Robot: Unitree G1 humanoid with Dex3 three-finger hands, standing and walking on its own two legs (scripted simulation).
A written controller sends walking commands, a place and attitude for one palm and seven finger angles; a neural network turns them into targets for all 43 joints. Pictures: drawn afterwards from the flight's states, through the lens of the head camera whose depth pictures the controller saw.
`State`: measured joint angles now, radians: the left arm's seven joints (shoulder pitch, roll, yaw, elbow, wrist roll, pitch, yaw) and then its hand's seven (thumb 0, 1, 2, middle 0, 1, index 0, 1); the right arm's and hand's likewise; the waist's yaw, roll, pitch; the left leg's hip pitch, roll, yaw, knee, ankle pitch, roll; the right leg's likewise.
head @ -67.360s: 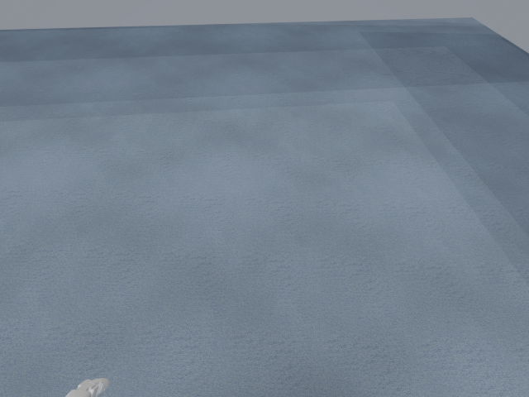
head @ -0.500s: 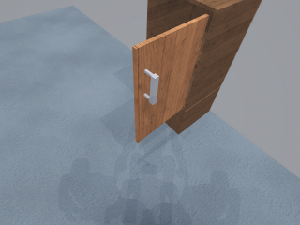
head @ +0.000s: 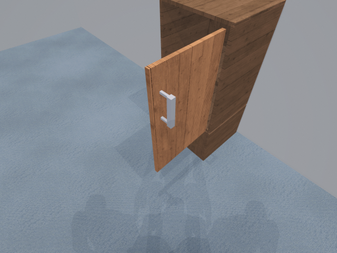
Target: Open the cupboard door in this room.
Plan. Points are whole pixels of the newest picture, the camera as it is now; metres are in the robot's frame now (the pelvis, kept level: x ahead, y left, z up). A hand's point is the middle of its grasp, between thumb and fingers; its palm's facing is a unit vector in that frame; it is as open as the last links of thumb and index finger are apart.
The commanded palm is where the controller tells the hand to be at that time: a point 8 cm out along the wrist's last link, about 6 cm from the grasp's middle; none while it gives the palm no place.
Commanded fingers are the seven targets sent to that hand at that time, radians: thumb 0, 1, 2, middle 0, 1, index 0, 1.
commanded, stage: let the arm hang, fingers relaxed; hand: left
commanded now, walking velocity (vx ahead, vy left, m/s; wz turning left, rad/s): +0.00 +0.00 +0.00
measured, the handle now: (166, 109) +0.57 +0.04 -0.02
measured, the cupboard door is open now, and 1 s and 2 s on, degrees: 93 93 93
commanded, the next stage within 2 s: look to check the result in 0.18 s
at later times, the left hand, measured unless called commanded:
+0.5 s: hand out of the picture +0.01 +0.16 -0.17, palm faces +0.03 -0.98 -0.18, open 7.4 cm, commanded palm none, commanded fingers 0.00 0.90 0.90 -0.20 -0.30 -0.20 -0.30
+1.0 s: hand out of the picture +0.04 +0.16 -0.17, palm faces +0.02 -0.98 -0.19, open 7.4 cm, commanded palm none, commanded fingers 0.00 0.90 0.90 -0.20 -0.30 -0.20 -0.30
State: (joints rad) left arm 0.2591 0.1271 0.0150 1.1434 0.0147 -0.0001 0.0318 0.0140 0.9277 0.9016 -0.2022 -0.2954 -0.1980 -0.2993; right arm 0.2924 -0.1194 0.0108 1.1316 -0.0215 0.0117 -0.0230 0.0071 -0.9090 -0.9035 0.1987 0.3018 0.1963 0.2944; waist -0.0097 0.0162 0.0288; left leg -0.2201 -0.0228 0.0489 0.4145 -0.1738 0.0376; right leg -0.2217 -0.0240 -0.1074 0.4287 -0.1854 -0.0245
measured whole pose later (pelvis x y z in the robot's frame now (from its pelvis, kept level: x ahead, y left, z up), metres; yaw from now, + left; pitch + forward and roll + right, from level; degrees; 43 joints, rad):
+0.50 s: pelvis +0.02 -0.01 +0.00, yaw +0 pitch -1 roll +0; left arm 0.27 0.12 0.01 1.16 0.01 -0.01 0.03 0.01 0.91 0.90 -0.20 -0.30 -0.20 -0.30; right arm 0.27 -0.13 0.01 1.15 -0.02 0.00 -0.03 0.01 -0.91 -0.90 0.20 0.30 0.20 0.29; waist -0.01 0.02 0.05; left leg -0.18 -0.02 0.05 0.39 -0.19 0.03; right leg -0.18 -0.02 -0.10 0.40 -0.20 -0.03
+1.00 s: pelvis +0.03 -0.01 +0.00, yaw +0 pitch -1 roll +0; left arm 0.26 0.14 0.01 1.15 0.01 -0.02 0.03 0.01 0.91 0.90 -0.20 -0.30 -0.20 -0.30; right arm 0.26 -0.15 0.01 1.16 -0.02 0.00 -0.03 0.01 -0.91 -0.90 0.20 0.30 0.20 0.29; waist -0.01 0.02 0.05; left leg -0.15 0.00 0.05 0.37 -0.20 0.02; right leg -0.15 0.00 -0.11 0.38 -0.21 -0.04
